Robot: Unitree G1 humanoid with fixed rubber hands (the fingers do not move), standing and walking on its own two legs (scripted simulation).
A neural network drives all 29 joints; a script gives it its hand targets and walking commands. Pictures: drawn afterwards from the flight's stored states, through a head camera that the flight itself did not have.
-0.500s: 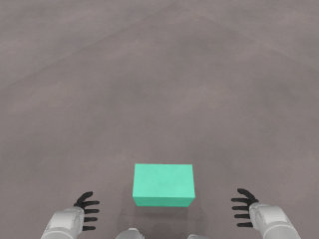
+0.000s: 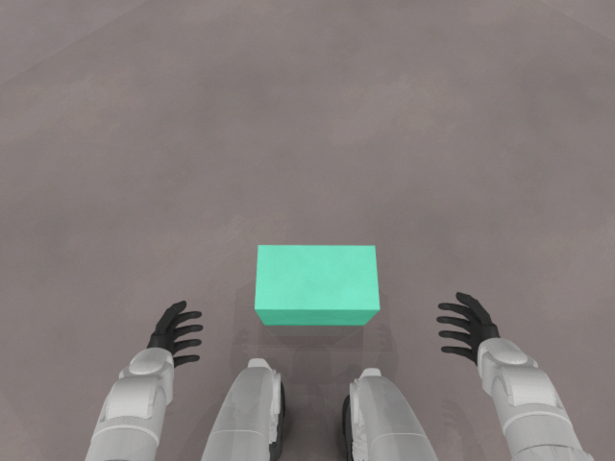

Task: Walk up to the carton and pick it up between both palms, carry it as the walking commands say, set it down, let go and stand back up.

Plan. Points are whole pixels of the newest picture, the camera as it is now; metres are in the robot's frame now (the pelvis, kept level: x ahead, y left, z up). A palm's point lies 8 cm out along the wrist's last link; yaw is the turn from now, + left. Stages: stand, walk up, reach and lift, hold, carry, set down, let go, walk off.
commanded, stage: reach and lift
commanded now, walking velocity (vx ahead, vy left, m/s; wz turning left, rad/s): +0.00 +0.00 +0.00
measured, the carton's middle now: (315, 288) +0.44 -0.01 -0.57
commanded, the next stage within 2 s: none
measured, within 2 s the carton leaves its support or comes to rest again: neither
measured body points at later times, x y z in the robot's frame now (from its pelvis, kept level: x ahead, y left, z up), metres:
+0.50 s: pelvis -0.03 +0.00 -0.04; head +0.21 +0.01 +0.35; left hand +0.41 +0.23 -0.14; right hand +0.41 -0.23 -0.13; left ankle +0.07 +0.11 -0.66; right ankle +0.03 -0.12 -0.66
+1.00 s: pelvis -0.02 +0.00 -0.07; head +0.28 +0.00 +0.27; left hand +0.47 +0.24 -0.19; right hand +0.47 -0.24 -0.19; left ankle +0.07 +0.11 -0.66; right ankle +0.03 -0.12 -0.66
